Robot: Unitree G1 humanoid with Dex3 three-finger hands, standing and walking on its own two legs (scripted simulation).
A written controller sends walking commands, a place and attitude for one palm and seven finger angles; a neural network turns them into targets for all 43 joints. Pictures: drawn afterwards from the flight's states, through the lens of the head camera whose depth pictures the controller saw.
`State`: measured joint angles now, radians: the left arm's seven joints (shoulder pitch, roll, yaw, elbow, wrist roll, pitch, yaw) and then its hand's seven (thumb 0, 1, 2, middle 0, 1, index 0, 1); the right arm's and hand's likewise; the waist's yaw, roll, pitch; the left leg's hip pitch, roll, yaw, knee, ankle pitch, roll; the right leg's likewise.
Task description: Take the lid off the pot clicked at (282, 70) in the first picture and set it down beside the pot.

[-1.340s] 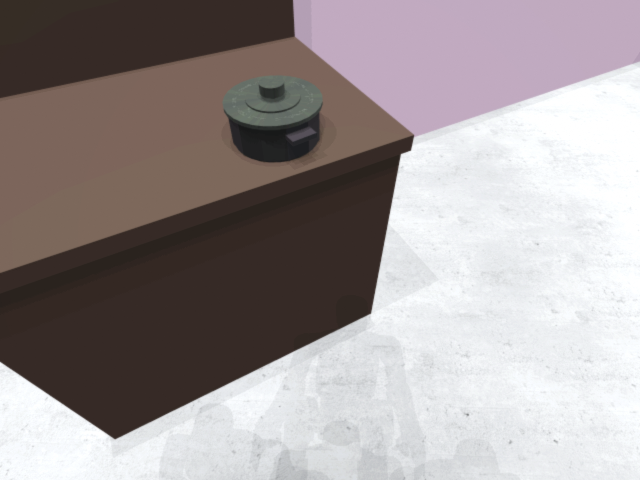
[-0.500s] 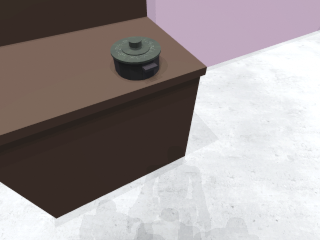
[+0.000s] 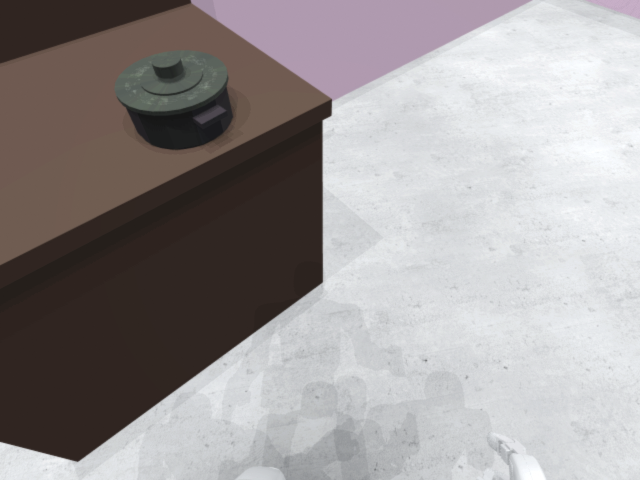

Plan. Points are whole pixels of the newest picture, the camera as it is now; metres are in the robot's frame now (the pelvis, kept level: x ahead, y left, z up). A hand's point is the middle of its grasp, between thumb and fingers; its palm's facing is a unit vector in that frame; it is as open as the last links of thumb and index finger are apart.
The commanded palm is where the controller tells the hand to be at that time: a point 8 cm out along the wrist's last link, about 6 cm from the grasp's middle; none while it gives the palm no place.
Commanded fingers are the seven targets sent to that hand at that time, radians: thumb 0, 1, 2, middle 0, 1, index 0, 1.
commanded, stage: walk to a spot facing it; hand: left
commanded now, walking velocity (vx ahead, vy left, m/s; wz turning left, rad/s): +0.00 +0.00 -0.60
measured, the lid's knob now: (167, 65) +0.69 +0.34 +0.12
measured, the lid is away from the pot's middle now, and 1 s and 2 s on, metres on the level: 0.00 0.00 0.00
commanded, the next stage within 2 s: turn to face it in 1.66 s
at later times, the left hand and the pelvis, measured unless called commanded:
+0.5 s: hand (234, 445) +0.17 +0.15 -0.16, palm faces -0.32 -0.90 -0.30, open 7.4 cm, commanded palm none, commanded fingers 0.00 0.90 0.90 -0.20 -0.30 -0.20 -0.30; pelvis -0.01 -0.02 -0.02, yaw -19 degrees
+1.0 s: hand (304, 404) +0.24 +0.06 -0.15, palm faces -0.60 -0.78 -0.18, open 7.4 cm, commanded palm none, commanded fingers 0.00 0.90 0.90 -0.20 -0.30 -0.20 -0.30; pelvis +0.04 -0.04 +0.01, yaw -38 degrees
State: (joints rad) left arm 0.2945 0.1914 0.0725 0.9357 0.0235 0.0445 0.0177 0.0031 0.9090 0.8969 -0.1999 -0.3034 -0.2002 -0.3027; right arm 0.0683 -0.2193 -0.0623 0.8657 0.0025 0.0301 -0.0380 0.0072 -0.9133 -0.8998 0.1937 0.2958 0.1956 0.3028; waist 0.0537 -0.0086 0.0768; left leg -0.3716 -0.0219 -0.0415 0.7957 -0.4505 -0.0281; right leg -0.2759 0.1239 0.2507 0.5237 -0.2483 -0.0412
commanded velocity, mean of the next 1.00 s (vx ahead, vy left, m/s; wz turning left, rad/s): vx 0.12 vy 0.00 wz -0.60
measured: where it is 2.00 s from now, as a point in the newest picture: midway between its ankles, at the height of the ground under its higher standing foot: (467, 471)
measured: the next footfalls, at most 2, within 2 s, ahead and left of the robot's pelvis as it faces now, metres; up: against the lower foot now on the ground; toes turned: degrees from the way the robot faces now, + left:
left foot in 0.08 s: +0.04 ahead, +0.14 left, +0.00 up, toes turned -7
right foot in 0.44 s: +0.02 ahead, -0.15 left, +0.00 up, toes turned -21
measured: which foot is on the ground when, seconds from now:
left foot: up 0.00-0.06, down 0.08-0.44, up 0.46-0.76, down 0.78-1.00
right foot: down 0.00-0.08, up 0.10-0.42, down 0.44-0.78, up 0.80-1.00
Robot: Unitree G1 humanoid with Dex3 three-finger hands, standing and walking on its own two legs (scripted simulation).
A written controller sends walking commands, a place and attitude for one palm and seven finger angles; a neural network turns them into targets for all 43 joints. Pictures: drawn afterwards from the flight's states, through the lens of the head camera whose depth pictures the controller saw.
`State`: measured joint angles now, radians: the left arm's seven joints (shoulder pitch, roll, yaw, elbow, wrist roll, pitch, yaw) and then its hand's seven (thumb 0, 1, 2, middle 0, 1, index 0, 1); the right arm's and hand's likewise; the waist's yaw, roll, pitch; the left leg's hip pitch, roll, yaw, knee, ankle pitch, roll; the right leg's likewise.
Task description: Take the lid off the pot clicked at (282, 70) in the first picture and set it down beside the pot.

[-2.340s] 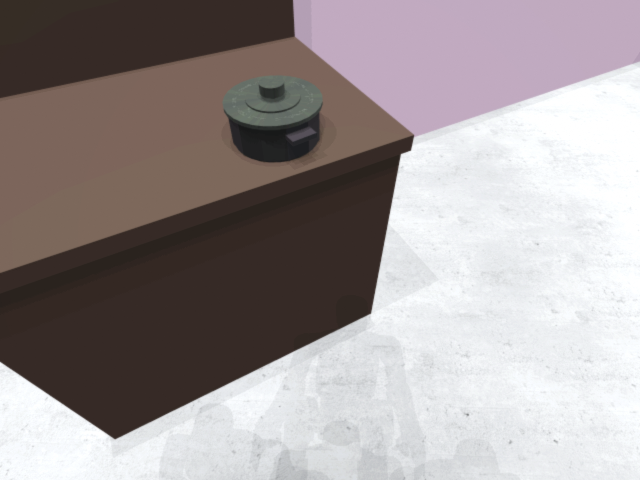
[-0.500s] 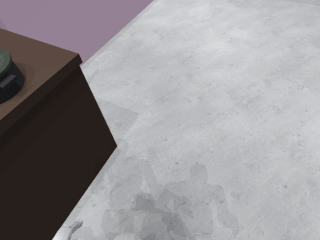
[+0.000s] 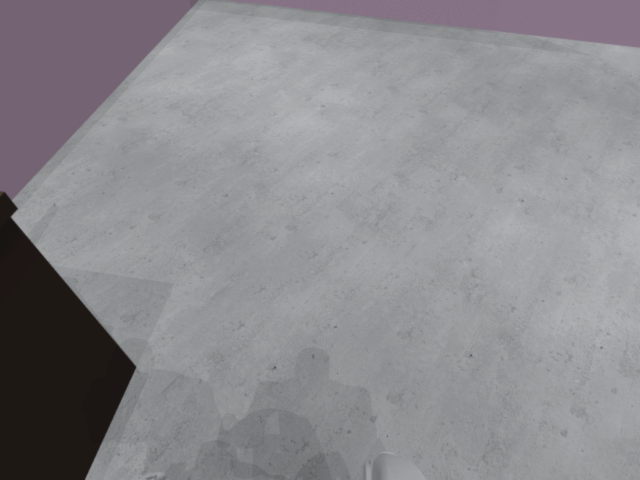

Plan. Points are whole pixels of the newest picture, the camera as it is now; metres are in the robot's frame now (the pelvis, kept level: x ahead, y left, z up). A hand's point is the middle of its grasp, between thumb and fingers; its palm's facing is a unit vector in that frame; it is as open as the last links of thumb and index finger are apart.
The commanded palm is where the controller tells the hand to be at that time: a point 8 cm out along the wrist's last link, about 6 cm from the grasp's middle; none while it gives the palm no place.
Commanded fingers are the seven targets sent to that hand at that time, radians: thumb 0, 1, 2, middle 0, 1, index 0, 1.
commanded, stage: walk to a spot facing it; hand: left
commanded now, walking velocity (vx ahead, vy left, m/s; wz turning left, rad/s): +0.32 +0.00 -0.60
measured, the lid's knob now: out of the picture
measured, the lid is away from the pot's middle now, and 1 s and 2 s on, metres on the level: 0.00 0.00 0.00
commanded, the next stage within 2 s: turn to face it in 0.66 s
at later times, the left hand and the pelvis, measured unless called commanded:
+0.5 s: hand (260, 401) +0.26 +0.10 -0.18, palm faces -0.19 -0.96 -0.20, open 7.3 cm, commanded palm none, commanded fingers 0.00 0.90 0.90 -0.20 -0.30 -0.20 -0.30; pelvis +0.18 -0.08 -0.01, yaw -13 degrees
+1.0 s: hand (327, 276) +0.51 +0.00 -0.18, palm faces -0.34 -0.92 -0.19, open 7.4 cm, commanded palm none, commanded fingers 0.00 0.90 0.90 -0.20 -0.30 -0.20 -0.30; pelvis +0.36 -0.13 -0.02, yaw -18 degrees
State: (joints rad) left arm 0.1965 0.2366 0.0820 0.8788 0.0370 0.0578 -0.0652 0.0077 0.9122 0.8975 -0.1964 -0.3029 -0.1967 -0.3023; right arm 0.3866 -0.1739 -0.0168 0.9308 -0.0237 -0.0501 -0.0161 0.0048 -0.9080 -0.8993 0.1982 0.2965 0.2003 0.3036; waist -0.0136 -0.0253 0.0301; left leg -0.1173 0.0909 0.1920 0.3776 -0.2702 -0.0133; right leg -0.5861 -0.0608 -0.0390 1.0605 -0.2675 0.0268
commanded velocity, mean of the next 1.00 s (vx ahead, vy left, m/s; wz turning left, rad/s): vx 0.23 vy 0.00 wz -0.12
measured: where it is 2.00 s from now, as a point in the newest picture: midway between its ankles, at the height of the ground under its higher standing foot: (369, 430)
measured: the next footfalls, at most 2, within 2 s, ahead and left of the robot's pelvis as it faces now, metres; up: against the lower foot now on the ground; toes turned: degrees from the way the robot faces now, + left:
right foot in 0.20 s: +0.18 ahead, -0.18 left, +0.00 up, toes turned -15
left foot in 0.58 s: +0.38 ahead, +0.01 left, +0.00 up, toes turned -7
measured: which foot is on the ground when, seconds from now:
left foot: down 0.00-0.20, up 0.22-0.56, down 0.58-1.00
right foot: up 0.00-0.18, down 0.20-0.60, up 0.62-0.98, down 1.00-1.00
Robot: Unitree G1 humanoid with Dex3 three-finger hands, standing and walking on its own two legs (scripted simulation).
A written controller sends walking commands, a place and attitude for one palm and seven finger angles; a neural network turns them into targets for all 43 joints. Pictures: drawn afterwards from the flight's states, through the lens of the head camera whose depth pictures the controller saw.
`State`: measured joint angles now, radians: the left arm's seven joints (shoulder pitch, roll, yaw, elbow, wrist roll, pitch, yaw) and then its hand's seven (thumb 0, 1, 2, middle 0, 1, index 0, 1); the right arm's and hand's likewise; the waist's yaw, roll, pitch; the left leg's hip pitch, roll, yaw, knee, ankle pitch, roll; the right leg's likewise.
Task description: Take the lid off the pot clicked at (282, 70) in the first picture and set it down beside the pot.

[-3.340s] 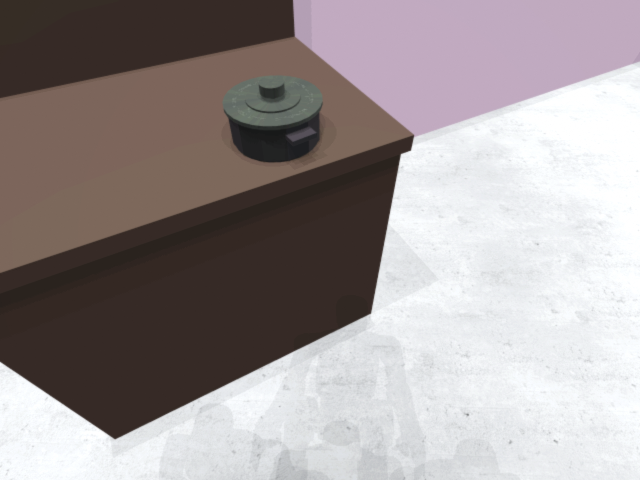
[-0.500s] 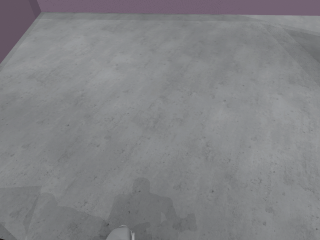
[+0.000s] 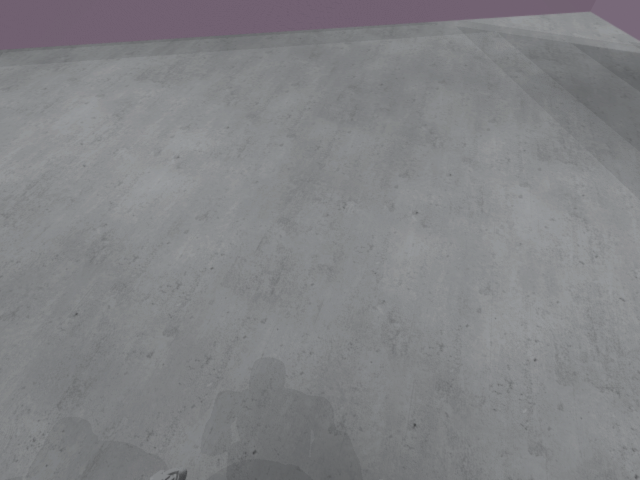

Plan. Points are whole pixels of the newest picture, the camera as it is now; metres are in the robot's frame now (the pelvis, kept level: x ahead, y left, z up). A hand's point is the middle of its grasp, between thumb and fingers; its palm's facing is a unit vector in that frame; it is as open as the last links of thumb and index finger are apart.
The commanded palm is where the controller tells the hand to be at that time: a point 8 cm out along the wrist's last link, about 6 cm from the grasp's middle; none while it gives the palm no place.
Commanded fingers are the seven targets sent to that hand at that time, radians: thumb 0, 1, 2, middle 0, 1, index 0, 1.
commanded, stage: turn to face it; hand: left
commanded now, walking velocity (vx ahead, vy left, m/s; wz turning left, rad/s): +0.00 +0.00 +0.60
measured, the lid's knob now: out of the picture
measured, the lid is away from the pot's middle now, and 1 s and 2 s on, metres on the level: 0.00 0.00 0.00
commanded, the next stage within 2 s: none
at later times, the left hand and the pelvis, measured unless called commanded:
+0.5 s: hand out of the picture +0.03 +0.24 -0.17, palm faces +0.34 -0.91 -0.24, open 7.3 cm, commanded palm none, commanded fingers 0.00 0.90 0.90 -0.20 -0.30 -0.20 -0.30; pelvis +0.02 +0.01 +0.00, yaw +17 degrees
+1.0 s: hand out of the picture -0.06 +0.15 -0.15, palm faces +0.60 -0.75 -0.26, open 7.4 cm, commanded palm none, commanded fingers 0.00 0.90 0.90 -0.20 -0.30 -0.20 -0.30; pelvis +0.03 -0.04 +0.01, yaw +36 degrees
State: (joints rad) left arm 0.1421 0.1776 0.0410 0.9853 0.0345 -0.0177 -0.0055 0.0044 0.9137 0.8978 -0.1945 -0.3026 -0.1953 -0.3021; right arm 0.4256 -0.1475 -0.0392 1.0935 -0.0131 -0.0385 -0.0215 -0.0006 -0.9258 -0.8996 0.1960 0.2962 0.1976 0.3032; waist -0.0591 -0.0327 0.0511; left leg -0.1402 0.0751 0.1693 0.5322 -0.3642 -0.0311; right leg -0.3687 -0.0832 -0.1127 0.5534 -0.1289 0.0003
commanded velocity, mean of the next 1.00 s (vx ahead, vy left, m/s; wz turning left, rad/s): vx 0.00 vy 0.00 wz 0.60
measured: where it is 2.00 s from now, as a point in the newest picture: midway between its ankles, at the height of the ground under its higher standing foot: outside the picture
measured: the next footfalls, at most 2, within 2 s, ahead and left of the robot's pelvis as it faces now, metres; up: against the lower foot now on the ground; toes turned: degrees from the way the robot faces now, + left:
left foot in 0.34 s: +0.09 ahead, +0.13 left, +0.00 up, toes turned +21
right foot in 0.74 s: +0.13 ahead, -0.12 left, +0.00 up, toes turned +24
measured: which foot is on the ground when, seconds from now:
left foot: down 0.00-0.00, up 0.02-0.32, down 0.34-0.74, up 0.76-1.00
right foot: down 0.00-0.34, up 0.36-0.72, down 0.74-1.00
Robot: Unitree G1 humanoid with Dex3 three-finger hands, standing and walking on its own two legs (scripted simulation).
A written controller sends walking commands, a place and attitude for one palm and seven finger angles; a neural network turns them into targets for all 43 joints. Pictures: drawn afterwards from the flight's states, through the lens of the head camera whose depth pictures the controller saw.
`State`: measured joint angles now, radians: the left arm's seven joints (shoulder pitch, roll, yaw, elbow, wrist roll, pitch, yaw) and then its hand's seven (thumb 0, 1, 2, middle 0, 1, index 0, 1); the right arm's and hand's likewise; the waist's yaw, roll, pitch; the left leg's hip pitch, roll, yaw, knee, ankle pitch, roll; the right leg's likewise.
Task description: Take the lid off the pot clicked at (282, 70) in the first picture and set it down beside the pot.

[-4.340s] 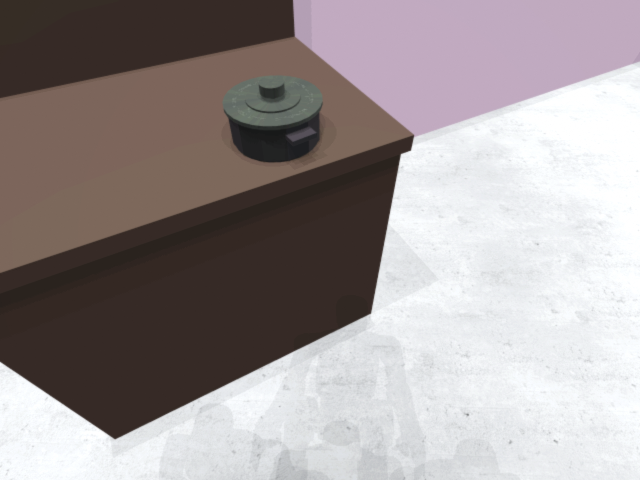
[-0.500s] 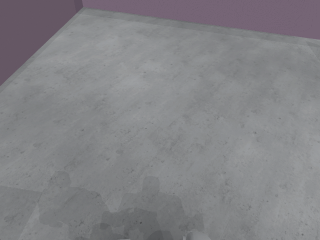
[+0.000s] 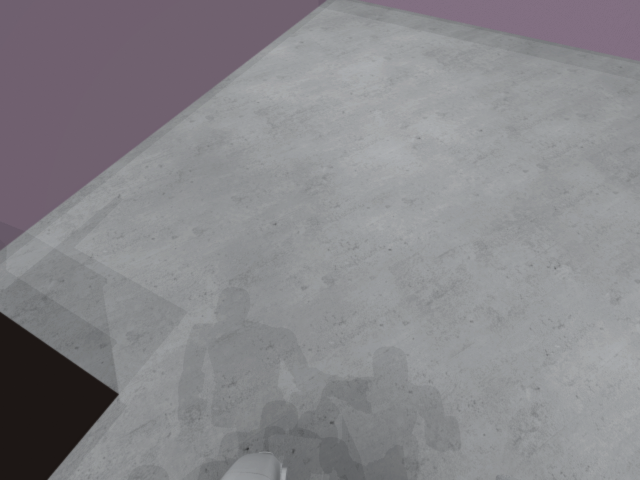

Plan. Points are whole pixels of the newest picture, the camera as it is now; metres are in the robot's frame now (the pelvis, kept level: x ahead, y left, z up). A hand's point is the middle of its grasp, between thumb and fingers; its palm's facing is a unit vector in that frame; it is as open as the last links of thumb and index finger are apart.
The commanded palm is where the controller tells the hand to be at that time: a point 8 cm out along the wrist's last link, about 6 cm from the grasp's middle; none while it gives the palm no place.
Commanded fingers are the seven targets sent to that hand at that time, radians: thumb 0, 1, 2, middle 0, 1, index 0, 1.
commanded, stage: turn to face it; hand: left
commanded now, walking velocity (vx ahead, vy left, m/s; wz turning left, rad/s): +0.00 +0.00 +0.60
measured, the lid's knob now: out of the picture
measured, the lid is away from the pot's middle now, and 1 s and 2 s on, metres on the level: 0.00 0.00 0.00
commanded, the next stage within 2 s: take the last steps up to it in 1.72 s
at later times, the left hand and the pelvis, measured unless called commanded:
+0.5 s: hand out of the picture +0.05 +0.25 -0.15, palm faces +0.29 -0.91 -0.31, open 7.4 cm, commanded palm none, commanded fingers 0.00 0.90 0.90 -0.20 -0.30 -0.20 -0.30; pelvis -0.01 +0.01 +0.00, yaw +17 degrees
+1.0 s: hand out of the picture -0.11 +0.25 -0.18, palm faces +0.58 -0.77 -0.26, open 7.4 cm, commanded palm none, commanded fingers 0.00 0.90 0.90 -0.20 -0.30 -0.20 -0.30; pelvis -0.03 +0.03 -0.01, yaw +35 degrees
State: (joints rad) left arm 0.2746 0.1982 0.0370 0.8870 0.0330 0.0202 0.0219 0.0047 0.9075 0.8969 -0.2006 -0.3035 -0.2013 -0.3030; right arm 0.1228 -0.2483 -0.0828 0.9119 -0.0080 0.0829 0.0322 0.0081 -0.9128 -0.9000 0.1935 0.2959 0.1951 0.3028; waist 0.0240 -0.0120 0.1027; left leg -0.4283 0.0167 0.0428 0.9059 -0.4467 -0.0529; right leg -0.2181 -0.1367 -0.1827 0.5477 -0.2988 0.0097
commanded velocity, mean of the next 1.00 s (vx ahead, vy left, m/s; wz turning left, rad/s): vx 0.00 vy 0.00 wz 0.60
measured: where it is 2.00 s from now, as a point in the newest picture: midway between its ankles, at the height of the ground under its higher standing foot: outside the picture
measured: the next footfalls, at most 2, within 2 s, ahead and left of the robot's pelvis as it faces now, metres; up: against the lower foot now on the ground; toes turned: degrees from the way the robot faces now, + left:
left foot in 0.10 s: +0.04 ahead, +0.13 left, +0.00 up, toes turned +9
right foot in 0.52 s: +0.07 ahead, -0.11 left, +0.00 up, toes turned +17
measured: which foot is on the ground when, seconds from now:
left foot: up 0.00-0.08, down 0.10-0.52, up 0.54-0.86, down 0.88-1.00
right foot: down 0.00-0.10, up 0.12-0.50, down 0.52-0.88, up 0.90-1.00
